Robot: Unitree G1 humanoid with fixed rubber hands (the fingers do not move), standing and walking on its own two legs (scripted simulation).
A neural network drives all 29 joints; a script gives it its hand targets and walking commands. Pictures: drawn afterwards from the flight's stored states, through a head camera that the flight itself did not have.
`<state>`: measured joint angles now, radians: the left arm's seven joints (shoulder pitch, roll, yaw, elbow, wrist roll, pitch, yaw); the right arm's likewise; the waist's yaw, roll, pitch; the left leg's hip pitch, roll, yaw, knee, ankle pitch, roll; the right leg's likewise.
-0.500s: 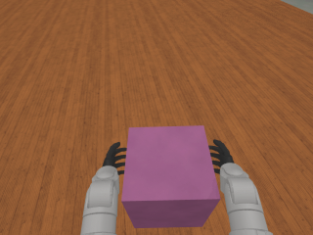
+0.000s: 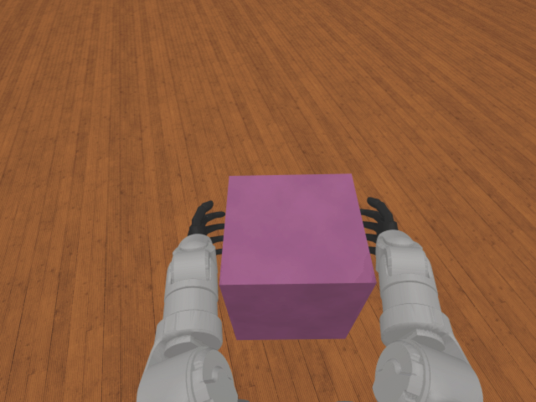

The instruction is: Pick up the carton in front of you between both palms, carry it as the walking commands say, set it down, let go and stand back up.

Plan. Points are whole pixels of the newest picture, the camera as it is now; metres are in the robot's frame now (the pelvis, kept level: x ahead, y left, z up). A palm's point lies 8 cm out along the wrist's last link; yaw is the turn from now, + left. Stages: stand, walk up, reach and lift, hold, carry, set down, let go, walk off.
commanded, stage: set down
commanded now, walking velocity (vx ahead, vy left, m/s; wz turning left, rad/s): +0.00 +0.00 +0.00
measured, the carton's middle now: (290, 262) +0.36 -0.01 -0.05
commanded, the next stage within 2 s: none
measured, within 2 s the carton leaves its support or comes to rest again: rests again in 1.98 s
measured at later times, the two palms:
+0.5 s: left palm (215, 273) +0.41 +0.15 -0.18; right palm (349, 266) +0.42 -0.14 -0.18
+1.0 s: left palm (217, 287) +0.45 +0.18 -0.33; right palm (329, 281) +0.46 -0.12 -0.33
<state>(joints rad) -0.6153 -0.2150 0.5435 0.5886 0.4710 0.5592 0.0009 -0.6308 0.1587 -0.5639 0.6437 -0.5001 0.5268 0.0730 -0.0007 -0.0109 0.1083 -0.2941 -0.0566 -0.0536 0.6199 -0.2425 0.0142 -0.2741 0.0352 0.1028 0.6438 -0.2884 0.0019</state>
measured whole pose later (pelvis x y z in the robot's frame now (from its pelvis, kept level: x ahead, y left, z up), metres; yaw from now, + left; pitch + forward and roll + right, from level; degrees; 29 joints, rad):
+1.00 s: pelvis -0.03 -0.01 -0.23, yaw -1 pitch +46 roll -2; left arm -1.01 0.03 0.45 0.66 0.19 0.27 0.04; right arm -1.03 0.02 -0.42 0.69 -0.18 0.25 -0.10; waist 0.05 -0.03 -0.11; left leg -1.96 -0.10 -0.09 1.65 -0.49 -0.04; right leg -1.93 0.14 0.07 1.65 -0.54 0.05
